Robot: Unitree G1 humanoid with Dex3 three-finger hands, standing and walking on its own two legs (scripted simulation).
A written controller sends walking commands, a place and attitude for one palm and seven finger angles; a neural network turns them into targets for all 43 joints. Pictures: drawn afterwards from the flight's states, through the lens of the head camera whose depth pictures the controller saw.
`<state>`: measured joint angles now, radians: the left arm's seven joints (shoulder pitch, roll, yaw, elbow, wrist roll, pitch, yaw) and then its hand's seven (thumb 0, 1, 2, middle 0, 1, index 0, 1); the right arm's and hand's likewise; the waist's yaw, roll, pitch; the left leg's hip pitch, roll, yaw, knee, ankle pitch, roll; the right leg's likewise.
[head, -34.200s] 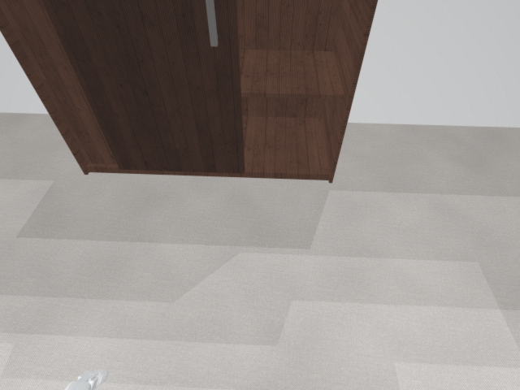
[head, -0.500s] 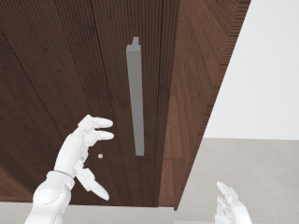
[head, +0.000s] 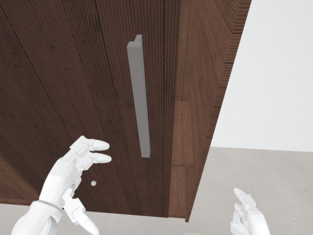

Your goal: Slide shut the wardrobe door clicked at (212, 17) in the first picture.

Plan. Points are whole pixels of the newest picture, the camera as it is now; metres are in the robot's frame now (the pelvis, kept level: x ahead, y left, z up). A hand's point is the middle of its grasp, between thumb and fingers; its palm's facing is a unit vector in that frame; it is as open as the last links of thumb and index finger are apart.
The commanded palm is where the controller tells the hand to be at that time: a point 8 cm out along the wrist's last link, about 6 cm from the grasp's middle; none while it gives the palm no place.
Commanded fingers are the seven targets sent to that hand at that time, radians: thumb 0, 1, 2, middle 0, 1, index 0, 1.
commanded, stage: slip the hand off the handle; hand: left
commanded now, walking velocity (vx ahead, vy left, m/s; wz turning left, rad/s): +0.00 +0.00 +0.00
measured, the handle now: (143, 107) +0.37 +0.07 +0.17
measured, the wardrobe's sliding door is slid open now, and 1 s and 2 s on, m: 0.10 0.10 0.10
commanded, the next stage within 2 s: draw the hand back to the body in 0.08 s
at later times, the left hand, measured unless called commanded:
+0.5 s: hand (86, 176) +0.20 +0.16 +0.14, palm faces +0.00 -1.00 -0.09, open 14.7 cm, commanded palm +0.17 +0.23 +0.15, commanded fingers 0.00 -0.55 0.20 -0.25 -1.15 -0.25 -1.15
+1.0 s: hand (48, 167) +0.20 +0.24 +0.16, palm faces +0.31 -0.88 -0.36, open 12.8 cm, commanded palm +0.16 +0.27 +0.18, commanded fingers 0.00 0.21 0.57 -0.22 -0.70 -0.22 -0.70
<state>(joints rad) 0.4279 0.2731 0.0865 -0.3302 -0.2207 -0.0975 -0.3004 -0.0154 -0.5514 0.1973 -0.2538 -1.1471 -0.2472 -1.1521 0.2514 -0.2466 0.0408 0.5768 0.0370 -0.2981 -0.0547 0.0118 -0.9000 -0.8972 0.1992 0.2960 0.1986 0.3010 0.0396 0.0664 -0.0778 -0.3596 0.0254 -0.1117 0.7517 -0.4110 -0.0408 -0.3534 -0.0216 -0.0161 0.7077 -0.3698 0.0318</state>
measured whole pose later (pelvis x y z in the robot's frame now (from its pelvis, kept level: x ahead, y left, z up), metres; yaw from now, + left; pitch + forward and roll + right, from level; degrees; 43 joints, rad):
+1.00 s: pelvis +0.01 +0.01 +0.01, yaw -1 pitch -2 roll -1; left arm 0.48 0.33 0.22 -0.44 -0.06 -0.06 0.06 -0.01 -0.13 0.40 -0.24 -0.90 -0.24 -0.90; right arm 0.23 -0.21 0.04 0.62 0.00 -0.23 -0.08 0.01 -0.90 -0.90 0.20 0.30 0.20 0.30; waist 0.08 0.05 -0.03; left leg -0.23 0.01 -0.08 0.63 -0.37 -0.03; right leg -0.23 -0.04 0.01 0.58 -0.32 0.05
